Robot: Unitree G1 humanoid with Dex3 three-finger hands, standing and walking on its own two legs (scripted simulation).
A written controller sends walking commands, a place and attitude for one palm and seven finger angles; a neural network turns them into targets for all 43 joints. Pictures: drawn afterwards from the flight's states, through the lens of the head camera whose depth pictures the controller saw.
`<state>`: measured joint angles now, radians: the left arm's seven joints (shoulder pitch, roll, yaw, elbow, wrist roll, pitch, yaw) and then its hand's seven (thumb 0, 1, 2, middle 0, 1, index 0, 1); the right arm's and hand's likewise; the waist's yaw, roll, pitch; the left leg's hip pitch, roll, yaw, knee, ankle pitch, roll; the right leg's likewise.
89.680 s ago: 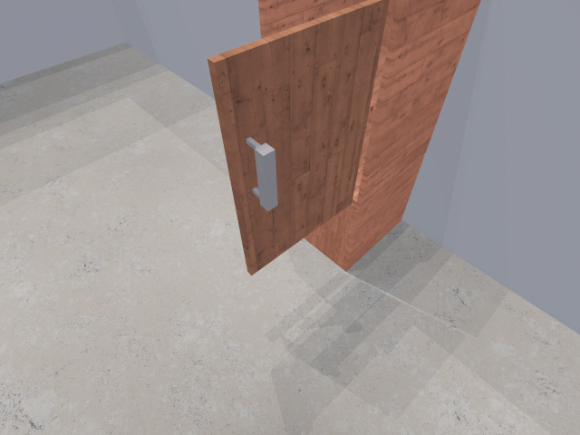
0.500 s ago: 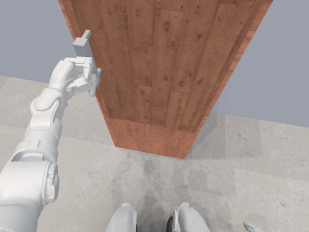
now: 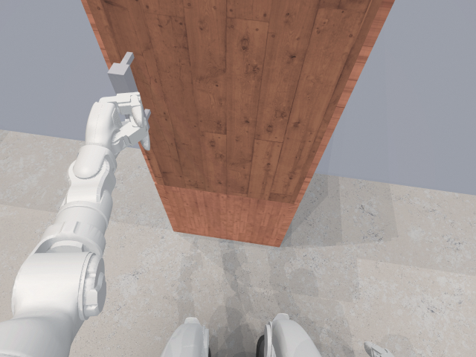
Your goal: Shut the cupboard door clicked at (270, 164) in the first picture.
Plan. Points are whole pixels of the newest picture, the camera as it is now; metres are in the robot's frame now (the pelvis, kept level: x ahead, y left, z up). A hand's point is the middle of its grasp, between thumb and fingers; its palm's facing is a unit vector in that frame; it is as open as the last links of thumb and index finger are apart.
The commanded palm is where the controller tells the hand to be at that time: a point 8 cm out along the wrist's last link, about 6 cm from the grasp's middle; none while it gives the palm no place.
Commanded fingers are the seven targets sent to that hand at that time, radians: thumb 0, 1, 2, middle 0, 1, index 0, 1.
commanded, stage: pull the fist back off the door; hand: left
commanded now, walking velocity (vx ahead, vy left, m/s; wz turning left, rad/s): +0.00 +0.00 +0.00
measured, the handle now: (135, 95) +0.55 +0.18 +0.09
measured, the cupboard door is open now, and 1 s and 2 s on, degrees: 0 0 0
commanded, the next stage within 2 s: draw the hand back to the body in 0.46 s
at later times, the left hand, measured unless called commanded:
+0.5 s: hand (132, 158) +0.41 +0.17 +0.09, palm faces -0.03 -1.00 -0.02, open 3.1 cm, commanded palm +0.40 +0.21 +0.10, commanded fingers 0.00 0.90 0.90 -1.30 -1.50 -1.30 -1.50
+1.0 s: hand (93, 173) +0.35 +0.19 +0.14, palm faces -0.03 -1.00 -0.04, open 3.1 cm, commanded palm +0.32 +0.24 +0.15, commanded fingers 0.00 0.90 0.90 -1.25 -1.44 -1.25 -1.44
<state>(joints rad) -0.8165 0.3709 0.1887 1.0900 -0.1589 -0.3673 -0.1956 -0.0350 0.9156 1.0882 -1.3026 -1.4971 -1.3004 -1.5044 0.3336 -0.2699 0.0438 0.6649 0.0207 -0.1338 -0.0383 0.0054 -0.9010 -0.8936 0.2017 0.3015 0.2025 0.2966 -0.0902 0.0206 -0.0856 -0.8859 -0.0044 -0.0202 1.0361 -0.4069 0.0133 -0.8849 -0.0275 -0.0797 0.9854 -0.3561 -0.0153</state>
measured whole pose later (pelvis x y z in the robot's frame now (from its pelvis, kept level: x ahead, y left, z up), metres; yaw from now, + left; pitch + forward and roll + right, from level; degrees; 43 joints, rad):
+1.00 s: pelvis +0.06 -0.01 +0.04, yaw -1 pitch +5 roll -1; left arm 0.05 0.28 0.22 0.15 -0.31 -0.15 -0.30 0.02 0.90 0.90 -1.30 -1.50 -1.29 -1.50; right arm 0.27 -0.27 0.04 0.55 0.06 -0.09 -0.07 0.01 -0.90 -0.89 0.20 0.30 0.20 0.30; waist 0.02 0.06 -0.08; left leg -0.45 0.01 0.00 0.78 -0.42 0.00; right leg -0.47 -0.01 -0.06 0.76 -0.38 -0.02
